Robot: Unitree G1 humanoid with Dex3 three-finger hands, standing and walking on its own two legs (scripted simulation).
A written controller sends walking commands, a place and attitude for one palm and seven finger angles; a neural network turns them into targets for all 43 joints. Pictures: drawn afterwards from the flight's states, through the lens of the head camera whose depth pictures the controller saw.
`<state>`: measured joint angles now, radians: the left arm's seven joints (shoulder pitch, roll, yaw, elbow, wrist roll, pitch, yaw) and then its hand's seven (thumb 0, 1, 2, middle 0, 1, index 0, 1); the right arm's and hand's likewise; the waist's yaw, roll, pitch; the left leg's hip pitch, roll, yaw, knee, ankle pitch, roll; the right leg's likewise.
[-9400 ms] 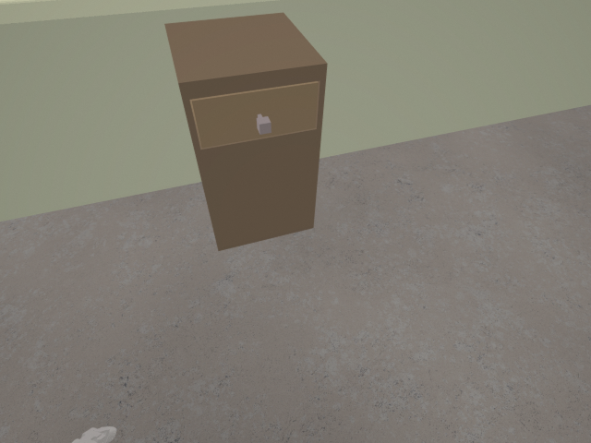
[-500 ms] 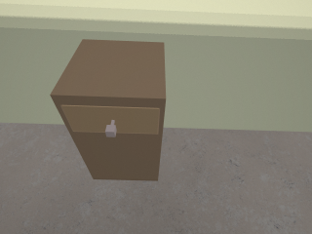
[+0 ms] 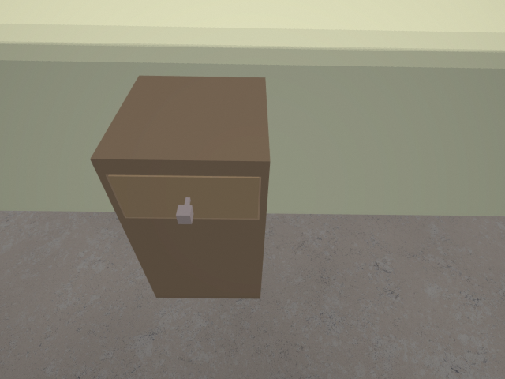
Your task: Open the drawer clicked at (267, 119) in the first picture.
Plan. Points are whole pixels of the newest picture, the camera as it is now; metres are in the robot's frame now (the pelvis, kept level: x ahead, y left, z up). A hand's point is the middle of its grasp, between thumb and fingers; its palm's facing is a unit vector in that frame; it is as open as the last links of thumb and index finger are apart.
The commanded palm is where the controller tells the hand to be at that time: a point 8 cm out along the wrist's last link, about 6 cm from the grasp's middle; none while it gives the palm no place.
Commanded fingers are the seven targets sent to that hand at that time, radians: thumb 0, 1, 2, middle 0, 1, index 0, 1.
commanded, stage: shuffle to correct the standing spot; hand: left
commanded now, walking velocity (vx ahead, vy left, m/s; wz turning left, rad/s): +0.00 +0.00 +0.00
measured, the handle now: (186, 209) +0.56 +0.21 -0.15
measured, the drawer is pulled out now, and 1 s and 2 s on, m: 0.00 0.00 0.00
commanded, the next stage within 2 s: come to a stop and stand still in 0.24 s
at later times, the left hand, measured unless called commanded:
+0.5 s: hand out of the picture -0.01 +0.12 -0.18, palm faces +0.10 -0.99 -0.14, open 7.4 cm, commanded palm none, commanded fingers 0.00 0.90 0.90 -0.20 -0.30 -0.20 -0.30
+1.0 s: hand out of the picture +0.04 +0.18 -0.17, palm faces +0.03 -0.97 -0.25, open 7.4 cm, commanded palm none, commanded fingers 0.00 0.90 0.90 -0.20 -0.30 -0.20 -0.30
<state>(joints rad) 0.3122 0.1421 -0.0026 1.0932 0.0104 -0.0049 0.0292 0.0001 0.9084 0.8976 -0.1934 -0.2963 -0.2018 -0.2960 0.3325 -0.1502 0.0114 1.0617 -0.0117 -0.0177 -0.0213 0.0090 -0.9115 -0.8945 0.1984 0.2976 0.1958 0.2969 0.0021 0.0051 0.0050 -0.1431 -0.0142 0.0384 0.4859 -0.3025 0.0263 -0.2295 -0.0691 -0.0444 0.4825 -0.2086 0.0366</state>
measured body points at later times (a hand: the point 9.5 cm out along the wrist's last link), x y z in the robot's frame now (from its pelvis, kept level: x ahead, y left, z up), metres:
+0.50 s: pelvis +0.04 -0.03 -0.01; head +0.05 -0.03 +0.44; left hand -0.01 +0.17 -0.17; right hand +0.01 -0.24 -0.17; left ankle -0.02 +0.10 -0.74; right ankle +0.03 -0.14 -0.74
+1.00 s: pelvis +0.00 -0.01 +0.00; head +0.00 -0.02 +0.45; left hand +0.03 +0.23 -0.15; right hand +0.03 -0.24 -0.16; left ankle -0.01 +0.10 -0.74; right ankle +0.03 -0.14 -0.74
